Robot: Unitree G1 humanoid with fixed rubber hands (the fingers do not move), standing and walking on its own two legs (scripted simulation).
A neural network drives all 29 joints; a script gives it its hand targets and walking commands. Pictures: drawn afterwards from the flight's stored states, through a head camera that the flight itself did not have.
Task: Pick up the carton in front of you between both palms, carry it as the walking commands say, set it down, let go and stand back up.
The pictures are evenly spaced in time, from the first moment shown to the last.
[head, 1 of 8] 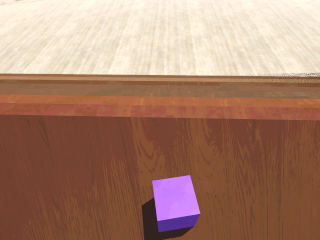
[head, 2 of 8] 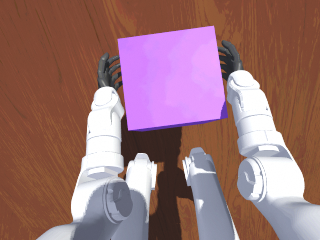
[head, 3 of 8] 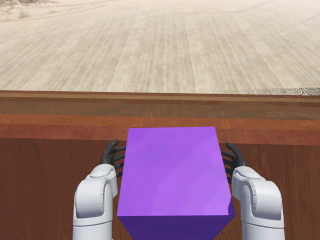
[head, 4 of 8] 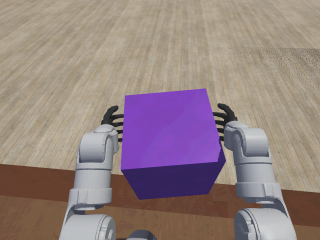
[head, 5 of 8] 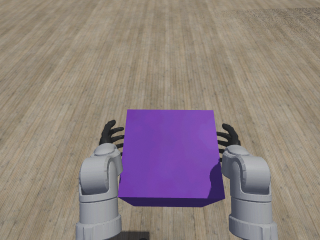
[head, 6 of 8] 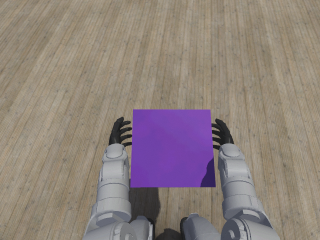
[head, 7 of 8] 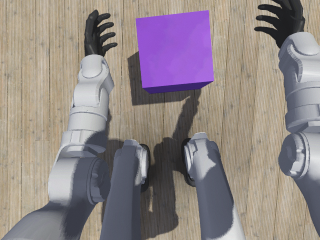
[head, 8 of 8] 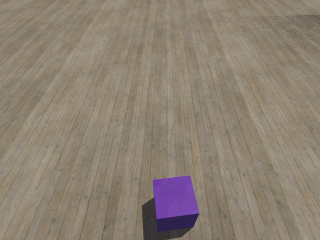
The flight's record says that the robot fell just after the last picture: no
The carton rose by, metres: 0.67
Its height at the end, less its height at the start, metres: -1.32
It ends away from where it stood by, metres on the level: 5.53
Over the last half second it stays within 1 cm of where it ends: yes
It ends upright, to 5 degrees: yes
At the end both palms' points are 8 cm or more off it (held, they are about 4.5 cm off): yes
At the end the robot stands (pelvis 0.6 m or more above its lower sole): yes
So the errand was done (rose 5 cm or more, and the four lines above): yes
